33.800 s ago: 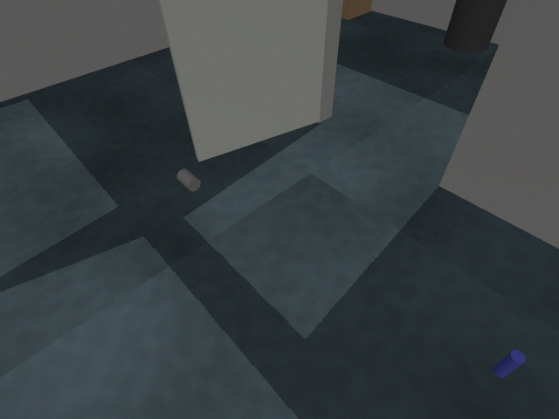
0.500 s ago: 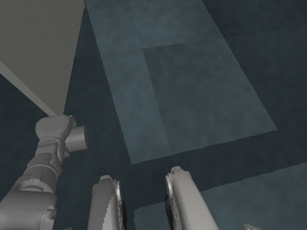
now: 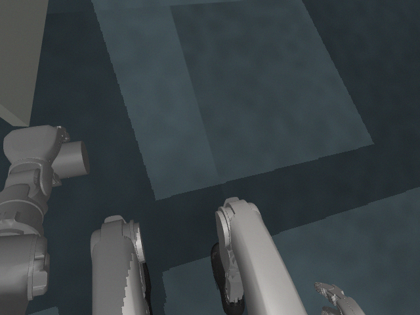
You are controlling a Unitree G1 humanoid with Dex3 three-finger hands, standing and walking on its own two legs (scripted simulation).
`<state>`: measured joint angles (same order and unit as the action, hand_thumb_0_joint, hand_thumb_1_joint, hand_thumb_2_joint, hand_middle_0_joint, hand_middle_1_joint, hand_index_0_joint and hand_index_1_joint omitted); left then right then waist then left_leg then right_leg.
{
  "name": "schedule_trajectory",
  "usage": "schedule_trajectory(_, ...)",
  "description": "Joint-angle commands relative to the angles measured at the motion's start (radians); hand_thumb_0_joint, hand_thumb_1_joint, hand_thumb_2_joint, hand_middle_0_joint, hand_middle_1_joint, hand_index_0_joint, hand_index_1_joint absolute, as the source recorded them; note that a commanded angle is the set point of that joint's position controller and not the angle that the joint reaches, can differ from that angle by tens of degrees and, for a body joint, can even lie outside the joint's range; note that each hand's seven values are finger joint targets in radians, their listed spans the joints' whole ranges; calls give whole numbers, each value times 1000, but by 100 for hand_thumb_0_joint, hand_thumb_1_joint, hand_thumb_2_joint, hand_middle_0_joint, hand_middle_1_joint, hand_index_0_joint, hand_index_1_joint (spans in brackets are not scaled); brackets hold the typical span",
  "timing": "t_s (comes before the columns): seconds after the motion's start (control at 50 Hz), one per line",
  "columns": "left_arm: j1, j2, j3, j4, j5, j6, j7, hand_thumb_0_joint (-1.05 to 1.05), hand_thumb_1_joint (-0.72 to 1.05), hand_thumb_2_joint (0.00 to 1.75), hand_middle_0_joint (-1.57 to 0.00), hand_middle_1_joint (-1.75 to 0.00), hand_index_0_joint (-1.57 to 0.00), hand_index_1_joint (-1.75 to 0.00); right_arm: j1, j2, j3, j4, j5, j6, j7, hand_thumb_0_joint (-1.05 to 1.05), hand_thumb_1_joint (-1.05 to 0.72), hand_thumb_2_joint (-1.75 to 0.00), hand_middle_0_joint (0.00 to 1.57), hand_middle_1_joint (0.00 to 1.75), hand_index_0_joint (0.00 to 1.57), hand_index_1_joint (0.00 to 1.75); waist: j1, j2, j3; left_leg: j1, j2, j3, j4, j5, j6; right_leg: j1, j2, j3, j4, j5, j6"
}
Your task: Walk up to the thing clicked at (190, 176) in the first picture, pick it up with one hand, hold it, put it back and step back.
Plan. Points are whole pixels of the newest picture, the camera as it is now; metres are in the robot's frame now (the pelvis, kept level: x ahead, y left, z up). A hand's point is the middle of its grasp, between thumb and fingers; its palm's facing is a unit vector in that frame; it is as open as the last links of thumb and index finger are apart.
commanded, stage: crouch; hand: left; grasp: from above
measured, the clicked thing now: (55, 162) +0.45 +0.27 -0.21
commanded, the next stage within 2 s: lower in 0.54 s
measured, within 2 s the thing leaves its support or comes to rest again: neither
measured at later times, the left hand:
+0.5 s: hand (59, 165) +0.45 +0.27 -0.24, palm faces -0.46 -0.06 -0.89, open 9.6 cm
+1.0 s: hand (67, 167) +0.46 +0.27 -0.30, palm faces -0.47 -0.08 -0.88, open 9.5 cm
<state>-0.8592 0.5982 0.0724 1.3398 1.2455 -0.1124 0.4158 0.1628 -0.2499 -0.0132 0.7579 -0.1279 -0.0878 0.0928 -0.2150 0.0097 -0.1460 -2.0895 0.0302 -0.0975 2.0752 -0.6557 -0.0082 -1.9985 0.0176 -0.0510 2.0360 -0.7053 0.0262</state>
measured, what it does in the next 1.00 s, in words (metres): lowers itself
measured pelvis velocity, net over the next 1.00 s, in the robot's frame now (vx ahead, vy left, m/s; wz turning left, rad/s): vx -0.01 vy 0.00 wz -0.07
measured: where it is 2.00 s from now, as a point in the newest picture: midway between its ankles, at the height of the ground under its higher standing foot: (186, 299)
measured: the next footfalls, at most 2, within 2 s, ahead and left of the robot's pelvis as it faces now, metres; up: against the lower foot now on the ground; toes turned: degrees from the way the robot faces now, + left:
none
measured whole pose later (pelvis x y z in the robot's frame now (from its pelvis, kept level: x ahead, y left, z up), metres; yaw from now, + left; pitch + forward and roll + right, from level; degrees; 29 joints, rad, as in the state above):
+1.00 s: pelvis -0.01 +0.00 -0.10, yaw -4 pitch +33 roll -8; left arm -0.97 0.79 0.14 1.50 1.26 -0.20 0.42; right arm 0.14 -0.27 0.10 0.76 -0.17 -0.09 0.14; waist -0.27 -0.05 0.01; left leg -2.34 0.04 -0.17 2.42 -0.66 -0.02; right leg -2.24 0.06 -0.09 2.35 -0.69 0.03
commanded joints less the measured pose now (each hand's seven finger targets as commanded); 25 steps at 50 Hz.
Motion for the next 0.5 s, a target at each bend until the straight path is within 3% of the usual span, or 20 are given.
schedule_trajectory(0.0,-376,293,51,-177,-12,-11,44,0,87,65,-125,-37,-123,-39,236,-218,-62,-7,-1,2,5,0,-89,-90,20,30,20,30,16,262,-706,584,-13,67,-157,232,32,282,23,-45,-216,304,-56)
schedule_trajectory(0.08,-375,288,42,-114,-14,-22,25,0,84,61,-121,-39,-121,-40,231,-222,-59,-5,0,5,11,0,-89,-90,20,30,20,30,7,234,-674,509,-10,66,-124,195,35,255,31,-48,-187,279,-54)
schedule_trajectory(0.1,-394,319,58,-157,-11,-32,24,0,86,58,-121,-39,-121,-39,233,-223,-58,0,0,7,13,0,-89,-90,20,30,20,30,15,247,-685,501,-12,66,-120,194,34,259,31,-50,-177,277,-55)
schedule_trajectory(0.12,-368,326,66,-118,-12,-31,23,0,86,57,-120,-39,-121,-39,235,-224,-57,-3,-1,7,16,0,-89,-90,20,30,20,30,22,243,-677,507,-10,63,-117,197,32,252,32,-53,-167,274,-57)
schedule_trajectory(0.16,-394,322,59,-114,-13,-41,21,0,85,60,-120,-39,-120,-40,235,-231,-58,1,-1,7,18,0,-89,-90,20,30,20,30,8,239,-676,489,-8,61,-98,192,33,234,34,-57,-149,273,-56)
schedule_trajectory(0.24,-458,365,71,-143,0,-66,26,0,88,57,-122,-39,-123,-39,236,-234,-55,12,-5,9,18,0,-89,-90,20,30,20,30,-4,272,-662,470,-6,54,-75,168,30,183,36,-65,-112,250,-60)
schedule_trajectory(0.32,-462,359,71,-137,8,-77,40,0,89,58,-122,-41,-123,-40,240,-238,-51,16,-12,6,21,0,-89,-90,20,30,20,30,-6,307,-673,490,-4,53,-53,167,25,153,35,-72,-82,251,-62)
schedule_trajectory(0.36,-433,363,71,-79,10,-67,47,0,89,58,-123,-39,-124,-39,229,-247,-47,10,-11,6,20,0,-89,-90,20,30,20,30,-4,297,-648,472,-4,52,-50,148,26,128,34,-76,-75,235,-62)
schedule_trajectory(0.48,-468,400,79,-97,14,-56,63,0,90,59,-127,-36,-125,-37,227,-253,-28,9,-17,6,20,0,-90,-90,20,30,20,30,-12,330,-671,465,-1,48,-17,169,24,119,37,-86,-32,259,-64)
